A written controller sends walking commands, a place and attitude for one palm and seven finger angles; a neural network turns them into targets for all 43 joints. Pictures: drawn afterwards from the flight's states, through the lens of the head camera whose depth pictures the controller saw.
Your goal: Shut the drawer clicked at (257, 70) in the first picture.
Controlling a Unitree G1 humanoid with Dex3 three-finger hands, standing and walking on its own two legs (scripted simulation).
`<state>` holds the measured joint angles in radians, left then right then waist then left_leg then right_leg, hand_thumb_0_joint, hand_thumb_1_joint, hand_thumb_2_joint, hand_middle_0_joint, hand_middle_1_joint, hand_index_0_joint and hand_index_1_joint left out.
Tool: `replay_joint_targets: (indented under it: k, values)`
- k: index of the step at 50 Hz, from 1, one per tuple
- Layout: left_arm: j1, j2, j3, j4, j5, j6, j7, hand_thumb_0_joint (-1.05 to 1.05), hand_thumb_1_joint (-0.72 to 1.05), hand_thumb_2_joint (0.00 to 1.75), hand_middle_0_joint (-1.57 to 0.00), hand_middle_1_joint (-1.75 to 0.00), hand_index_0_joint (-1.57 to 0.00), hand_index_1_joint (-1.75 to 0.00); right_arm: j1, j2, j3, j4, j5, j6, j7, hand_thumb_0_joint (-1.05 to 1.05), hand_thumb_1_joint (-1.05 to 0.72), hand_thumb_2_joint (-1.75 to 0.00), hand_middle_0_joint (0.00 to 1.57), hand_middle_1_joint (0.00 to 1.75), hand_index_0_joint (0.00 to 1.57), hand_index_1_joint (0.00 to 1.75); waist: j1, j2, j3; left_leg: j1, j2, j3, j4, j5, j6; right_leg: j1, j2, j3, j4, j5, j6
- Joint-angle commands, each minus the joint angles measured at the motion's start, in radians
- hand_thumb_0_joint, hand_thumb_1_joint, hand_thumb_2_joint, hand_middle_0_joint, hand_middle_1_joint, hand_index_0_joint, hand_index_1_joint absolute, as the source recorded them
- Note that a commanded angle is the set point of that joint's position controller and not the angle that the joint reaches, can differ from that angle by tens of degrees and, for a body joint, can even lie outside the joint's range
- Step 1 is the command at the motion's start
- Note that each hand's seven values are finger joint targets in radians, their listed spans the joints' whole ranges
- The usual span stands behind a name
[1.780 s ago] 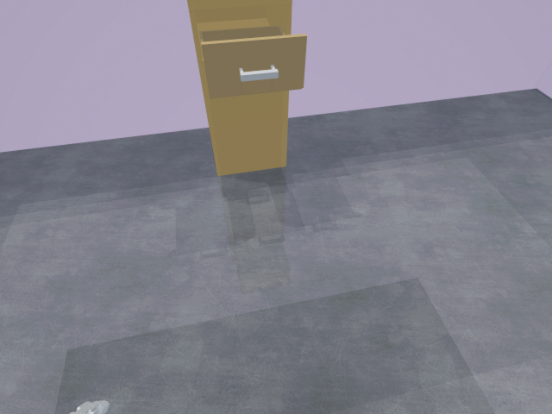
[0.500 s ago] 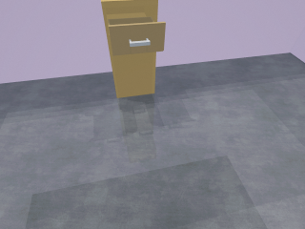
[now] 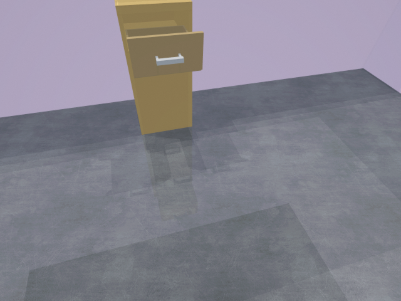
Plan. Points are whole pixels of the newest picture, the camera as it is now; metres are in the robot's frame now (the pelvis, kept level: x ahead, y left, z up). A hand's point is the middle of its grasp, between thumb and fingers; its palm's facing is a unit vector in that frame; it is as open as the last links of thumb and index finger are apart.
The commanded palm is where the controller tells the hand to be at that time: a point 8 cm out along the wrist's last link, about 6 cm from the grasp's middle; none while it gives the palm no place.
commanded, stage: walk to a spot facing it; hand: left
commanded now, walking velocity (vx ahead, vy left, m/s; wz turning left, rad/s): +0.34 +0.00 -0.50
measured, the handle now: (169, 58) +1.08 +0.23 -0.04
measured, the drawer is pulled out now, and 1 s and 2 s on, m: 0.30 0.30 0.30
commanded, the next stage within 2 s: turn to face it in 1.30 s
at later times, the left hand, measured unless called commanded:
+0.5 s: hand out of the picture +0.15 +0.13 -0.17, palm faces -0.09 -0.98 -0.15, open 7.4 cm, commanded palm none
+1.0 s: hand (178, 175) +0.52 +0.11 -0.16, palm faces -0.34 -0.93 -0.15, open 7.4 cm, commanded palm none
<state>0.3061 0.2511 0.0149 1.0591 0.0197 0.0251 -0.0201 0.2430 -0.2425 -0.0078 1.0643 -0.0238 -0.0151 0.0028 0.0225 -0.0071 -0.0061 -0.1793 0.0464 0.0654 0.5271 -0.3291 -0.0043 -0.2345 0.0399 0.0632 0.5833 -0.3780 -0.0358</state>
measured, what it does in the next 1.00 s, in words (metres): walks ahead, turning right: right foot, then left foot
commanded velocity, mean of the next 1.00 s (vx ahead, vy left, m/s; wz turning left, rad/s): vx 0.36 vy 0.00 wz -0.34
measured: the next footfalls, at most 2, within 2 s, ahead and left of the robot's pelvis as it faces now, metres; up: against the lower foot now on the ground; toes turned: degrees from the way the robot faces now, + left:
right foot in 0.18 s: +0.11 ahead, -0.13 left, +0.00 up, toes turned -11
left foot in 0.62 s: +0.38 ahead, +0.07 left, +0.00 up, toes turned -4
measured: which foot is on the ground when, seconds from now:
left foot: down 0.00-0.18, up 0.20-0.60, down 0.62-1.00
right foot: up 0.00-0.16, down 0.18-0.62, up 0.64-1.00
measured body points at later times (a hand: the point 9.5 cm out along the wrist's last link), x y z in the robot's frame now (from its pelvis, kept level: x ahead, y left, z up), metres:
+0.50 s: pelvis +0.16 -0.03 +0.01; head +0.18 -0.03 +0.46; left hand +0.15 +0.19 -0.15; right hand +0.22 -0.28 -0.13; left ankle +0.27 +0.08 -0.69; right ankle +0.07 -0.12 -0.73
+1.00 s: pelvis +0.38 -0.03 +0.01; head +0.40 -0.02 +0.46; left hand +0.54 +0.16 -0.15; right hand +0.24 -0.23 -0.13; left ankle +0.34 +0.07 -0.73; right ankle +0.44 -0.21 -0.68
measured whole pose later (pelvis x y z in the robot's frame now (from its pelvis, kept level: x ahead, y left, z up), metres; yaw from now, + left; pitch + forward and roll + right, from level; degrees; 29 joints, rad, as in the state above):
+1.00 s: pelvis +0.38 -0.03 +0.01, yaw -22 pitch -1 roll +0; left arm 0.16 0.20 0.07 1.01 0.04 0.02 -0.03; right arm 0.42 -0.16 -0.04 1.09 -0.02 -0.09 -0.02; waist -0.02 -0.04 0.04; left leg 0.00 0.05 0.30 0.34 -0.32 0.02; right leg -0.60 -0.11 -0.09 0.85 -0.13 0.00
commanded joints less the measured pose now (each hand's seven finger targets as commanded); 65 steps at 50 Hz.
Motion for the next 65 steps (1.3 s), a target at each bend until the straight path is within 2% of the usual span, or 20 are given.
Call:
replay_joint_targets:
  k: [1, 7, 8, 9, 10, 16, 25, 29, 31, 32, 35, 39, 51, 54, 56, 57, 58, 59, 61, 65]
  values:
    - [-0.157, 0.076, 0.047, -0.158, 0.003, -0.04, -0.013, 0.0, 0.9, 0.9, -0.2, -0.3, -0.2, -0.3, 0.152, -0.212, -0.075, -0.035, 0.003, -0.04, -0.023, 0.0, -0.9, -0.9, 0.2, 0.3, 0.2, 0.3, -0.094, 0.174, 0.131, 0.169, 0.372, -0.381, -0.352, -0.188, 0.22, -0.451, -0.071, -0.052, 0.332, -0.137, 0.009]
    - [0.12, 0.013, 0.061, -0.062, 0.006, -0.054, -0.024, 0.0, 0.9, 0.9, -0.2, -0.3, -0.2, -0.3, 0.045, -0.152, -0.065, -0.039, -0.001, -0.049, -0.022, 0.0, -0.9, -0.9, 0.2, 0.3, 0.2, 0.3, 0.073, 0.05, 0.041, -0.115, 0.201, 0.015, 0.009, 0.118, 0.082, 0.134, -0.034, -0.198, -0.029, 0.13, 0.002]
    - [0.258, 0.098, 0.082, -0.02, 0.011, -0.066, -0.01, 0.0, 0.9, 0.9, -0.2, -0.3, -0.2, -0.3, 0.036, -0.108, -0.056, -0.058, 0.012, -0.051, -0.012, 0.0, -0.9, -0.9, 0.2, 0.3, 0.2, 0.3, 0.129, -0.151, -0.005, -0.282, 0.116, 0.119, 0.3, 0.041, 0.033, 0.312, -0.165, -0.004, -0.154, -0.024, -0.05]
    - [0.359, 0.198, 0.099, 0.002, 0.001, -0.079, 0.008, 0.0, 0.9, 0.9, -0.2, -0.3, -0.2, -0.3, -0.017, -0.045, -0.04, -0.114, 0.018, -0.058, -0.002, 0.0, -0.9, -0.9, 0.2, 0.3, 0.2, 0.3, 0.151, -0.383, -0.005, -0.516, 0.006, 0.124, 0.588, -0.254, 0.0, 0.368, -0.416, 0.474, -0.355, -0.068, -0.164]
    - [0.342, 0.192, 0.095, -0.005, -0.01, -0.076, 0.022, 0.0, 0.9, 0.9, -0.2, -0.3, -0.2, -0.3, -0.082, -0.07, -0.049, -0.134, 0.011, -0.056, -0.003, 0.0, -0.9, -0.9, 0.2, 0.3, 0.2, 0.3, 0.142, -0.204, 0.02, -0.572, 0.049, 0.001, 0.696, -0.23, 0.009, 0.309, -0.453, 0.562, -0.402, -0.126, -0.231]
    - [0.107, 0.066, 0.061, -0.044, 0.008, -0.098, 0.034, 0.0, 0.9, 0.9, -0.2, -0.3, -0.2, -0.3, 0.012, 0.003, -0.058, -0.069, -0.004, -0.024, 0.012, 0.0, -0.9, -0.9, 0.2, 0.3, 0.2, 0.3, -0.023, -0.056, 0.082, -0.43, 0.104, -0.008, 0.567, 0.061, -0.032, 0.051, -0.292, 0.17, -0.404, 0.12, -0.156]
    - [0.179, 0.057, 0.06, 0.003, 0.007, -0.105, 0.039, 0.0, 0.9, 0.9, -0.2, -0.3, -0.2, -0.3, -0.18, 0.031, -0.054, -0.166, 0.004, -0.039, 0.031, 0.0, -0.9, -0.9, 0.2, 0.3, 0.2, 0.3, 0.028, -0.09, 0.119, -0.378, 0.062, 0.033, 0.211, 0.124, -0.021, 0.148, -0.259, 0.096, -0.363, 0.346, -0.134]
    - [0.126, 0.057, 0.07, -0.002, 0.0, -0.099, 0.036, 0.0, 0.9, 0.9, -0.2, -0.3, -0.2, -0.3, 0.072, -0.026, -0.069, -0.092, -0.003, -0.059, 0.006, 0.0, -0.9, -0.9, 0.2, 0.3, 0.2, 0.3, -0.093, -0.023, 0.018, 0.086, 0.008, 0.053, -0.001, 0.142, 0.019, 0.021, -0.175, 0.023, -0.04, 0.511, -0.082]
    - [0.161, -0.031, 0.058, -0.048, -0.011, -0.094, 0.017, 0.0, 0.9, 0.9, -0.2, -0.3, -0.2, -0.3, 0.336, -0.225, -0.11, -0.043, -0.012, -0.061, -0.013, 0.0, -0.9, -0.9, 0.2, 0.3, 0.2, 0.3, -0.148, 0.373, -0.162, 0.399, 0.435, -0.536, -0.237, -0.002, 0.161, -0.318, 0.02, -0.113, 0.565, -0.175, -0.005]
    - [0.116, -0.007, 0.062, -0.06, -0.002, -0.094, 0.023, 0.0, 0.9, 0.9, -0.2, -0.3, -0.2, -0.3, 0.272, -0.189, -0.1, -0.048, -0.006, -0.051, -0.017, 0.0, -0.9, -0.9, 0.2, 0.3, 0.2, 0.3, -0.132, 0.241, -0.114, 0.294, 0.471, -0.595, -0.315, -0.188, 0.196, -0.385, -0.025, -0.035, 0.704, -0.175, -0.021]
    - [0.031, -0.035, 0.065, -0.047, 0.013, -0.075, 0.002, 0.0, 0.9, 0.9, -0.2, -0.3, -0.2, -0.3, 0.101, -0.023, -0.061, -0.079, -0.005, -0.069, -0.02, 0.0, -0.9, -0.9, 0.2, 0.3, 0.2, 0.3, -0.048, 0.104, 0.109, -0.015, 0.352, -0.308, -0.361, -0.101, 0.138, -0.4, -0.142, -0.027, 0.734, 0.061, -0.01]
    - [0.072, -0.075, 0.065, -0.033, 0.02, -0.037, -0.003, 0.0, 0.9, 0.9, -0.2, -0.3, -0.2, -0.3, 0.12, 0.022, -0.061, -0.06, 0.0, -0.095, -0.027, 0.0, -0.9, -0.9, 0.2, 0.3, 0.2, 0.3, -0.002, 0.097, 0.065, -0.016, 0.279, -0.036, -0.345, 0.238, 0.127, -0.368, -0.158, -0.057, 0.62, 0.161, 0.024]
    - [-0.293, -0.052, 0.048, -0.152, 0.011, -0.032, -0.024, 0.0, 0.9, 0.9, -0.2, -0.3, -0.2, -0.3, 0.281, -0.045, -0.052, 0.015, -0.008, -0.075, -0.025, 0.0, -0.9, -0.9, 0.2, 0.3, 0.2, 0.3, -0.085, 0.126, 0.165, 0.183, 0.296, 0.121, -0.304, 0.471, 0.124, -0.399, -0.127, -0.183, 0.146, 0.215, 0.012]
    - [-0.261, -0.034, 0.052, -0.15, 0.01, -0.039, -0.024, 0.0, 0.9, 0.9, -0.2, -0.3, -0.2, -0.3, 0.266, -0.071, -0.055, 0.018, -0.009, -0.069, -0.026, 0.0, -0.9, -0.9, 0.2, 0.3, 0.2, 0.3, -0.05, 0.127, 0.13, 0.218, 0.312, 0.174, -0.196, 0.688, 0.112, -0.286, -0.085, -0.213, 0.087, 0.149, -0.025]
    - [-0.082, -0.001, 0.064, -0.099, 0.014, -0.052, -0.017, 0.0, 0.9, 0.9, -0.2, -0.3, -0.2, -0.3, 0.242, -0.091, -0.059, 0.009, -0.003, -0.063, -0.025, 0.0, -0.9, -0.9, 0.2, 0.3, 0.2, 0.3, 0.037, 0.091, 0.021, 0.165, 0.276, 0.218, 0.06, 0.872, 0.081, -0.016, -0.013, -0.267, 0.012, 0.156, -0.055]
    - [0.072, 0.051, 0.084, -0.056, 0.018, -0.064, -0.01, 0.0, 0.9, 0.9, -0.2, -0.3, -0.2, -0.3, 0.223, -0.087, -0.055, -0.002, 0.004, -0.064, -0.018, 0.0, -0.9, -0.9, 0.2, 0.3, 0.2, 0.3, 0.109, 0.046, -0.067, 0.012, 0.243, 0.241, 0.287, 0.767, 0.044, 0.242, -0.045, -0.223, -0.022, 0.207, -0.077]
    - [0.187, 0.166, 0.114, -0.034, 0.015, -0.076, 0.004, 0.0, 0.9, 0.9, -0.2, -0.3, -0.2, -0.3, 0.245, -0.017, -0.047, -0.029, 0.023, -0.067, -0.012, 0.0, -0.9, -0.9, 0.2, 0.3, 0.2, 0.3, 0.136, -0.166, -0.204, -0.289, 0.122, 0.241, 0.626, 0.13, -0.004, 0.514, -0.339, 0.193, -0.1, 0.216, -0.183]
    - [0.227, 0.229, 0.116, -0.019, -0.015, -0.071, 0.008, 0.0, 0.9, 0.9, -0.2, -0.3, -0.2, -0.3, 0.175, -0.002, -0.044, -0.064, 0.027, -0.067, -0.017, 0.0, -0.9, -0.9, 0.2, 0.3, 0.2, 0.3, 0.125, -0.173, -0.209, -0.463, 0.03, 0.11, 0.867, -0.266, -0.02, 0.535, -0.483, 0.455, -0.234, 0.406, -0.268]
    - [0.065, 0.157, 0.101, -0.064, -0.016, -0.071, 0.021, 0.0, 0.9, 0.9, -0.2, -0.3, -0.2, -0.3, 0.1, -0.018, -0.06, -0.076, 0.017, -0.059, -0.017, 0.0, -0.9, -0.9, 0.2, 0.3, 0.2, 0.3, 0.062, -0.049, -0.089, -0.467, 0.112, -0.027, 0.89, -0.089, -0.012, 0.287, -0.432, 0.333, -0.289, 0.321, -0.228]
    - [-0.074, 0.053, 0.062, -0.082, 0.0, -0.09, 0.031, 0.0, 0.9, 0.9, -0.2, -0.3, -0.2, -0.3, 0.203, 0.041, -0.049, -0.01, -0.004, -0.007, -0.011, 0.0, -0.9, -0.9, 0.2, 0.3, 0.2, 0.3, -0.069, -0.061, 0.022, -0.298, 0.143, -0.012, 0.661, 0.028, -0.037, -0.077, -0.293, 0.044, -0.367, 0.297, -0.141]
